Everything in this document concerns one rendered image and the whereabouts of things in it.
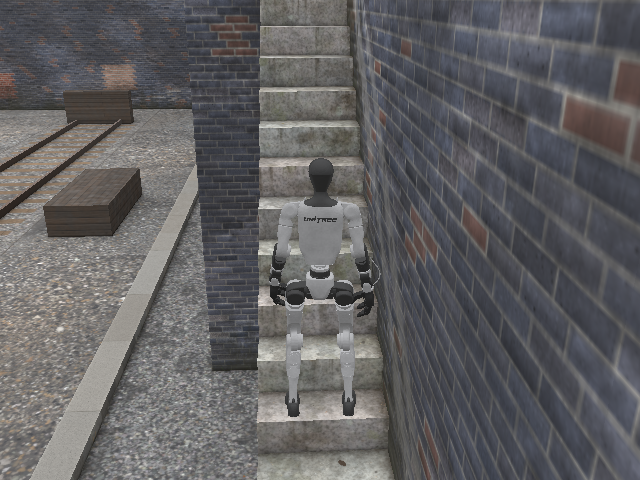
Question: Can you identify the left robot hand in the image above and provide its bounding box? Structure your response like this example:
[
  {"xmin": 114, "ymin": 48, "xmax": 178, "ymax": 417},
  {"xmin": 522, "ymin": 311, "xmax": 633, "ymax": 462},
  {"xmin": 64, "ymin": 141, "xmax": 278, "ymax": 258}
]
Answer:
[{"xmin": 270, "ymin": 283, "xmax": 287, "ymax": 306}]

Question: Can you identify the robot left upper arm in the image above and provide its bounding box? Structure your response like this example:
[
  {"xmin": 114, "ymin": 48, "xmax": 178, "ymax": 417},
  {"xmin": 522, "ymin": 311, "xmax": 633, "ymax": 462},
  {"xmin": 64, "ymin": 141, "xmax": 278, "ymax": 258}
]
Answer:
[{"xmin": 275, "ymin": 201, "xmax": 300, "ymax": 258}]

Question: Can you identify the right robot hand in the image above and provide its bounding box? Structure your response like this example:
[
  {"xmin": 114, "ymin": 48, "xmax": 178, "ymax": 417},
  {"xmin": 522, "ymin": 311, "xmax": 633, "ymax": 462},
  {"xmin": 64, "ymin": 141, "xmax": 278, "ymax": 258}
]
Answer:
[{"xmin": 351, "ymin": 290, "xmax": 374, "ymax": 317}]

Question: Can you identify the left robot forearm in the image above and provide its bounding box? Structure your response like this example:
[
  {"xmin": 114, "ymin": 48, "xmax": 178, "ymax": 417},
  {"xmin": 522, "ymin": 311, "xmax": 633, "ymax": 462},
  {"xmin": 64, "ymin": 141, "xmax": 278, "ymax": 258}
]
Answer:
[{"xmin": 269, "ymin": 243, "xmax": 286, "ymax": 286}]

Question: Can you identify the robot right upper arm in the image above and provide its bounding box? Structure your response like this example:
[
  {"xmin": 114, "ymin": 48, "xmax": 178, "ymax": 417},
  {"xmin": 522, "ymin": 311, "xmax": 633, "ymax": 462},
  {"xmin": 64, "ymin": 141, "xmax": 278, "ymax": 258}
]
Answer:
[{"xmin": 341, "ymin": 202, "xmax": 365, "ymax": 258}]

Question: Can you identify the left robot foot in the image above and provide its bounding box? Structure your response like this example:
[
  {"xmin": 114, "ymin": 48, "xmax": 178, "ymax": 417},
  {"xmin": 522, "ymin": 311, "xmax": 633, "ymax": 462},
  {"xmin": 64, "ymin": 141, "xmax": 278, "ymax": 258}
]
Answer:
[{"xmin": 285, "ymin": 391, "xmax": 300, "ymax": 417}]

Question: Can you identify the robot left thigh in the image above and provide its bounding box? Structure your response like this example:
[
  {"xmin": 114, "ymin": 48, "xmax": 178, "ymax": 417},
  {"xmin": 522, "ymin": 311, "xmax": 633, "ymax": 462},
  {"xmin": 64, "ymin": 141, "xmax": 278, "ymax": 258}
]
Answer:
[{"xmin": 285, "ymin": 279, "xmax": 306, "ymax": 351}]

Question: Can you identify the right robot forearm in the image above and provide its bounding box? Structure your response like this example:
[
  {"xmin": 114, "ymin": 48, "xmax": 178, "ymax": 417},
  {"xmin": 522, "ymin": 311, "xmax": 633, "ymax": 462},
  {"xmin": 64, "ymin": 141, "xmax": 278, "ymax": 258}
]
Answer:
[{"xmin": 355, "ymin": 243, "xmax": 374, "ymax": 293}]

